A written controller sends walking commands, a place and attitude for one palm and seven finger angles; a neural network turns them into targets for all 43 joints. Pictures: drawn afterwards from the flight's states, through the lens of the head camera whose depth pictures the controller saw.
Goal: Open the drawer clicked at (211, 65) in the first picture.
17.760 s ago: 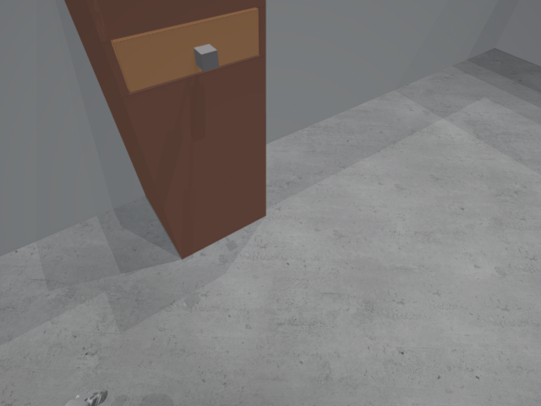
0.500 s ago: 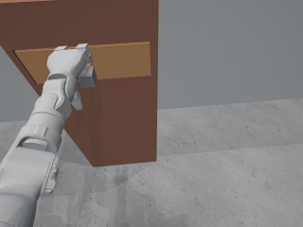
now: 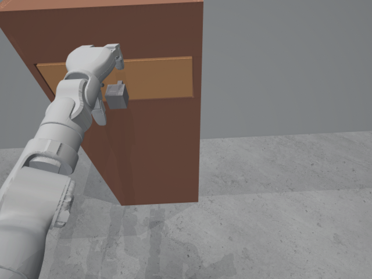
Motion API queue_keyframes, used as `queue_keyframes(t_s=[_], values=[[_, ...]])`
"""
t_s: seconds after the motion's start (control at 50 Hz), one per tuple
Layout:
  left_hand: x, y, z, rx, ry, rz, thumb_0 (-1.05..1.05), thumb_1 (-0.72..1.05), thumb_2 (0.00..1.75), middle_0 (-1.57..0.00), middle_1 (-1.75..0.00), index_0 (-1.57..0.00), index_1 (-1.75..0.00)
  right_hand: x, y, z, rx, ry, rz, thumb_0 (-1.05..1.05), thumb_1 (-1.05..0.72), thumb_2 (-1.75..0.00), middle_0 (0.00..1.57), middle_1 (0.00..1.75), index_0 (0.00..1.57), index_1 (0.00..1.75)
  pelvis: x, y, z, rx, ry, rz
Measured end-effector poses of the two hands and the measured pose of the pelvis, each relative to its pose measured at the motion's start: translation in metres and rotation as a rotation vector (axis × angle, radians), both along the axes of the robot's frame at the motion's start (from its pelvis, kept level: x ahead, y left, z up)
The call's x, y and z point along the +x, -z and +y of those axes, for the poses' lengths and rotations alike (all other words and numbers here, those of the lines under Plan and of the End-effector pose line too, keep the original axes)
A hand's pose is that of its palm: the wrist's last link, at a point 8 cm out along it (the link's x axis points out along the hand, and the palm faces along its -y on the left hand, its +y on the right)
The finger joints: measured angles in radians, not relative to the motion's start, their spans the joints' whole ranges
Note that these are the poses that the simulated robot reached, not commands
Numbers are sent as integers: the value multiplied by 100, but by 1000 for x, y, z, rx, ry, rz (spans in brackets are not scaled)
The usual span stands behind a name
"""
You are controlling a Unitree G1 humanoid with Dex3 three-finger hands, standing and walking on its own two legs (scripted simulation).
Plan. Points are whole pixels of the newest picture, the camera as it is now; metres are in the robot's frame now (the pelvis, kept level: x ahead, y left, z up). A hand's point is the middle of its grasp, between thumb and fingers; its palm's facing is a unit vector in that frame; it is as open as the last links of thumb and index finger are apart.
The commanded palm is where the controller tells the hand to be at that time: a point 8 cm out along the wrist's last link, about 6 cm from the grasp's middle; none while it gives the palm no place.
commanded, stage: re-aim the fingers above the handle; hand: left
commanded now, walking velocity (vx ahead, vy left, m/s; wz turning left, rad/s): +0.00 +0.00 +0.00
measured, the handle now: (118, 91) +0.55 +0.17 +0.09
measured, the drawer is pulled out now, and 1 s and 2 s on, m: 0.00 0.00 0.00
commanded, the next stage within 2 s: none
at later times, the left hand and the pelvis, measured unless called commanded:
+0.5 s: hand (104, 86) +0.48 +0.17 +0.16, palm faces +0.01 -0.03 -1.00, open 13.8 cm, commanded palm +0.47 +0.19 +0.22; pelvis +0.00 +0.00 +0.00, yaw +0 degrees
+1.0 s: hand (108, 82) +0.51 +0.17 +0.16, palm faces +0.00 -0.03 -1.00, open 13.8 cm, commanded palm +0.49 +0.17 +0.22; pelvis +0.00 +0.00 +0.00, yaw -1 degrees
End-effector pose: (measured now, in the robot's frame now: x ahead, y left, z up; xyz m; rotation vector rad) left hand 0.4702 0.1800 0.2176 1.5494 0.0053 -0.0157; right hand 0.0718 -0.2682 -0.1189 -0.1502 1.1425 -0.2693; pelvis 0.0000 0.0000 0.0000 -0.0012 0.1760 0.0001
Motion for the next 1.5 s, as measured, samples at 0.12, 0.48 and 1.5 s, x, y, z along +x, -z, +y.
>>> queue_keyframes(t_s=[0.12, 0.48, 1.5], values=[[3, -1, -5, -12, -6, -34, 0, -49, 31, -32, -120, -32, -120, -13, 4, 0, 14, 21, 35, 1, -91, -90, 20, 30, 20, 29, 3, 0, -1, 1, 9, 7], [-7, 0, -5, -7, 11, -18, 0, -49, 31, -32, -120, -32, -120, -15, 5, 1, 24, 24, 45, 1, -91, -90, 20, 30, 20, 29, 3, -2, -1, 0, 5, -14], [-5, 4, -9, 6, -26, -2, 0, -49, 31, -32, -120, -32, -120, 4, 2, 2, 23, 7, -12, 1, -91, -90, 21, 30, 20, 29, 3, -1, -3, 1, 1, -12]])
